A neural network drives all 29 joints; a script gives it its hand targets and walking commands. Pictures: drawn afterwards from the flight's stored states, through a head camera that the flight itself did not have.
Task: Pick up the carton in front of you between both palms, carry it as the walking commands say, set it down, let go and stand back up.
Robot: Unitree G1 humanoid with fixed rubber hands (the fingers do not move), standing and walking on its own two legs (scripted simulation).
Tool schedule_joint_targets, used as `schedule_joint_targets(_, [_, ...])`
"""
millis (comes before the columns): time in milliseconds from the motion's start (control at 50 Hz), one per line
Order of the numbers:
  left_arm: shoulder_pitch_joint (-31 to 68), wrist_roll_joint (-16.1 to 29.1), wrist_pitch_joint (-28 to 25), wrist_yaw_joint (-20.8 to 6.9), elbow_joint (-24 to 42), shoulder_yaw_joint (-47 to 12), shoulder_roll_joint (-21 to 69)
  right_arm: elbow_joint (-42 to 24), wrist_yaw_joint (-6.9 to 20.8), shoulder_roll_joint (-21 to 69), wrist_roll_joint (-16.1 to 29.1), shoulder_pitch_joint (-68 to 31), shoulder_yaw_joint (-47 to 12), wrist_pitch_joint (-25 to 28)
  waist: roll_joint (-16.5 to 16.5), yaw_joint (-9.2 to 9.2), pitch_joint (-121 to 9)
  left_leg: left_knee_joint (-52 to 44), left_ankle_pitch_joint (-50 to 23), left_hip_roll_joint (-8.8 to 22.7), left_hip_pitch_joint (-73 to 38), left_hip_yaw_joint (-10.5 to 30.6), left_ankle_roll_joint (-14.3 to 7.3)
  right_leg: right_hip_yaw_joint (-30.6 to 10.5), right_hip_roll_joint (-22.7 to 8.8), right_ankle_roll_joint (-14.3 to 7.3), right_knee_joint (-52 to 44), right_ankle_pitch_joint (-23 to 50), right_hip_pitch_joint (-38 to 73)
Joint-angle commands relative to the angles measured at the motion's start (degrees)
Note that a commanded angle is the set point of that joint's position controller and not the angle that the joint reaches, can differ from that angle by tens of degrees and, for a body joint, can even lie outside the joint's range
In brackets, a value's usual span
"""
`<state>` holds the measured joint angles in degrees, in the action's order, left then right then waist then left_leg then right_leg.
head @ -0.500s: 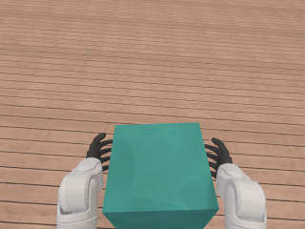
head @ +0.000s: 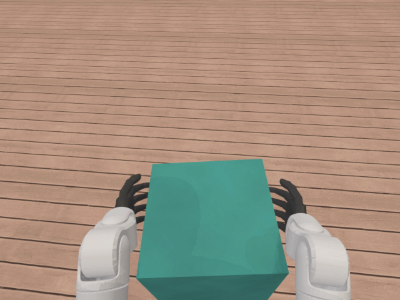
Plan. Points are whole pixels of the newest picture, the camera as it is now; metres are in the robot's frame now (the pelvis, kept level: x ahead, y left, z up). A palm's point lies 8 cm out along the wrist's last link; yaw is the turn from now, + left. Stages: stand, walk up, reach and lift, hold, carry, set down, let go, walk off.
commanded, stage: carry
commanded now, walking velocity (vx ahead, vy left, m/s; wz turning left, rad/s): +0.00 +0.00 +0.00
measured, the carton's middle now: (210, 238) +0.27 -0.01 -0.02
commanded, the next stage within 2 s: hold in 1.96 s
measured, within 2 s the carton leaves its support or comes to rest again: neither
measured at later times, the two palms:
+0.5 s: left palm (118, 177) +0.35 +0.17 +0.08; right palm (272, 180) +0.34 -0.12 +0.08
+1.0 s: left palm (114, 197) +0.31 +0.18 +0.07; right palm (274, 200) +0.30 -0.12 +0.07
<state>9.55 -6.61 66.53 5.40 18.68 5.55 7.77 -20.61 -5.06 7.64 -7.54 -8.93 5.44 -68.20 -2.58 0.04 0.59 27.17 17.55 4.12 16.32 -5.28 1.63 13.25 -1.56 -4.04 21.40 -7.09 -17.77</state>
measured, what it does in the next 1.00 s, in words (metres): shifts its weight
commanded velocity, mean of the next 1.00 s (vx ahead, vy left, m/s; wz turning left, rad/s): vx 0.00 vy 0.00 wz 0.00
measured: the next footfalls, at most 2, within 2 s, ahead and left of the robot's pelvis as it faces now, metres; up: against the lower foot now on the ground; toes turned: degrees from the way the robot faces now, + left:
none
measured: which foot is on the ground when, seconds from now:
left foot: down 0.00-1.00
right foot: down 0.00-1.00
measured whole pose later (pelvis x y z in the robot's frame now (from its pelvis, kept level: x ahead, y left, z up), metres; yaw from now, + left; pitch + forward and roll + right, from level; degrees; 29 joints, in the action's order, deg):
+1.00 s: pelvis +0.05 +0.03 -0.01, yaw -1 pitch +2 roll +0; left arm 8.4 -9.1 66.1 4.6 11.6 5.4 7.6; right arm -12.6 -4.3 7.5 -9.1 -7.7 4.8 -66.7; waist -0.3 -0.1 -7.2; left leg 28.3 18.7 2.5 11.4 -7.8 -0.3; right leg 11.2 -4.4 -0.2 28.9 -15.0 -15.5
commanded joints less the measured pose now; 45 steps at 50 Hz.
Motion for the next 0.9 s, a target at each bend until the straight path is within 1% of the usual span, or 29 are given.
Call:
schedule_joint_targets(0, [20.6, 23.1, -0.1, -15.9, 4.8, -40.0, 55.8, -6.6, 14.7, 55.0, 24.7, -24.8, -43.1, 1.1, 8.5, 0.01, -26.7, -6.7, -14.2, 3.7, -10.0, 0.1, 0.5, -5.9, -11.0, 0.8, 0.0, 13.8, 14.2])
schedule_joint_targets(20, [21.8, 23.0, 0.1, -15.8, 5.2, -40.0, 55.0, -7.3, 14.7, 53.9, 24.9, -26.0, -42.9, 0.7, 6.1, -0.31, -24.9, -5.5, -17.9, 6.4, -9.6, 1.8, 0.4, -5.6, -10.0, 1.9, 1.2, 10.1, 12.5])
schedule_joint_targets(40, [23.4, 23.5, 0.7, -15.8, 6.1, -40.4, 54.3, -6.9, 14.8, 53.1, 24.7, -27.1, -42.4, 0.5, 2.7, -0.54, -23.1, -2.2, -20.6, 7.3, -8.1, 2.1, 0.0, -6.2, -8.7, 2.8, 1.6, 11.6, 12.0])
schedule_joint_targets(60, [23.0, 23.4, 1.4, -15.6, 5.4, -40.1, 53.2, -5.9, 14.8, 52.4, 24.7, -26.1, -41.9, -0.2, 1.6, -0.4, -22.1, -1.7, -22.5, 7.4, -7.7, 1.7, -0.1, -6.5, -9.0, 3.0, 3.2, 14.3, 11.9])
schedule_joint_targets(100, [21.8, 22.9, 2.7, -15.4, 3.6, -39.7, 51.2, -2.9, 14.9, 50.5, 23.9, -23.6, -40.5, -1.3, 1.2, -0.28, -21.4, -0.9, -28.3, 7.0, -7.0, 1.9, -0.6, -6.9, -9.0, 3.1, 6.5, 21.1, 12.2])
schedule_joint_targets(120, [21.2, 22.6, 3.3, -15.3, 2.3, -39.5, 50.5, -1.2, 15.0, 49.8, 23.4, -22.6, -39.8, -1.7, 0.7, -0.21, -21.2, 0.0, -32.6, 6.7, -7.1, 1.8, -0.7, -6.9, -8.8, 3.1, 7.9, 24.4, 11.9])
schedule_joint_targets(140, [20.8, 22.3, 3.7, -15.3, 1.0, -39.3, 50.1, 0.5, 15.0, 49.2, 23.0, -21.8, -39.3, -2.0, 0.5, -0.17, -21.3, 0.8, -35.9, 6.4, -7.5, 1.6, -0.8, -6.8, -8.6, 3.2, 8.8, 26.5, 11.4])
schedule_joint_targets(200, [21.9, 22.1, 4.0, -15.5, -1.7, -39.2, 50.9, 3.4, 15.3, 49.9, 22.7, -22.5, -38.5, -2.3, 0.3, -0.13, -20.7, 1.5, -41.0, 6.2, -8.1, 1.5, -0.8, -6.4, -7.9, 3.9, 9.9, 26.1, 10.2])
schedule_joint_targets(260, [26.3, 23.4, 3.5, -15.7, -0.2, -39.9, 52.7, 2.0, 15.4, 51.8, 23.8, -26.6, -38.9, -1.7, 0.2, -0.07, -20.4, 1.6, -42.6, 6.1, -8.7, 1.5, -1.0, -6.3, -7.7, 4.4, 9.8, 23.7, 9.7])
schedule_joint_targets(320, [27.6, 24.2, 3.3, -15.5, 1.3, -40.1, 53.4, 0.3, 15.1, 52.7, 24.4, -28.1, -39.2, -1.3, 0.8, -0.03, -21.7, 2.2, -41.9, 6.0, -9.5, 1.5, -1.2, -6.3, -7.8, 4.4, 10.1, 23.6, 10.8])
schedule_joint_targets(400, [26.1, 23.9, 3.2, -15.2, 1.8, -39.9, 53.3, -0.9, 14.8, 52.6, 24.3, -27.2, -39.4, -1.3, 1.5, -0.04, -23.6, 3.0, -40.3, 5.7, -9.9, 1.5, -1.4, -6.4, -8.1, 4.2, 10.9, 24.3, 11.8])
schedule_joint_targets(480, [25.2, 23.6, 3.2, -15.2, 2.0, -39.8, 53.3, -1.4, 14.9, 52.4, 24.3, -26.7, -39.7, -1.4, 1.7, -0.07, -23.5, 2.8, -37.9, 5.7, -9.7, 1.6, -1.7, -6.6, -8.3, 4.0, 10.7, 22.0, 11.5])
schedule_joint_targets(580, [25.3, 23.4, 3.3, -15.3, 2.0, -39.9, 53.2, -1.5, 15.1, 52.3, 24.4, -27.1, -39.8, -1.5, 1.8, -0.07, -21.9, 1.7, -32.4, 5.5, -8.6, 1.9, -2.0, -6.9, -8.6, 3.8, 9.7, 18.0, 10.6])
schedule_joint_targets(760, [24.8, 22.9, 3.5, -15.6, -0.1, -39.6, 53.2, 0.5, 15.3, 52.2, 23.7, -26.6, -39.6, -1.7, 2.3, -0.1, -19.0, -0.7, -24.3, 5.3, -6.9, 2.2, -2.4, -7.5, -8.9, 3.7, 6.9, 13.5, 9.5])
schedule_joint_targets(880, [24.5, 21.9, 1.3, -16.3, -2.8, -40.3, 54.4, 3.2, 15.9, 53.3, 22.6, -26.0, -40.3, 0.4, 2.4, -0.11, -17.2, -2.5, -18.6, 5.1, -5.5, 2.5, -2.8, -7.8, -8.9, 3.6, 5.0, 9.0, 8.6])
